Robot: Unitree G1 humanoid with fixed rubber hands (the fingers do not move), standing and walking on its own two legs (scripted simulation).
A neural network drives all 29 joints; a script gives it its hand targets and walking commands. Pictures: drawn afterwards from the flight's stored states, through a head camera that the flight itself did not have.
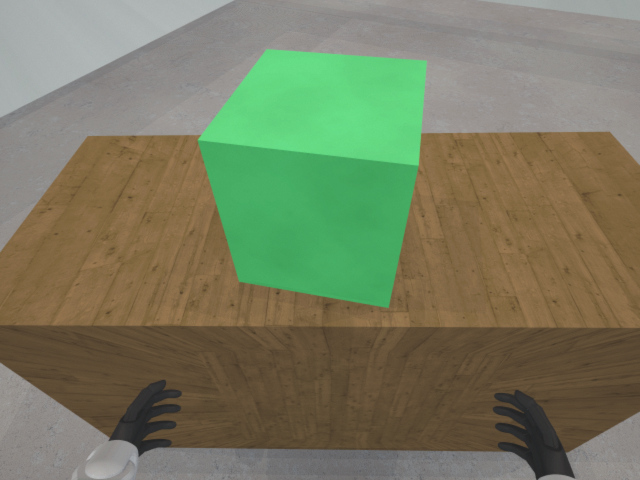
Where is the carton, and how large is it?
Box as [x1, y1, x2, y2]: [198, 49, 426, 307]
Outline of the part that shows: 266,49 198,139 198,143 239,281 388,307 418,165 426,61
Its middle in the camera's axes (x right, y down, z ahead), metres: +0.01 -0.09 +0.62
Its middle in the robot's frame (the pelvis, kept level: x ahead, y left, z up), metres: +0.53 +0.02 +0.08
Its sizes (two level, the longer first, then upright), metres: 0.263 0.253 0.280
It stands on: a pedestal, 0.71 m high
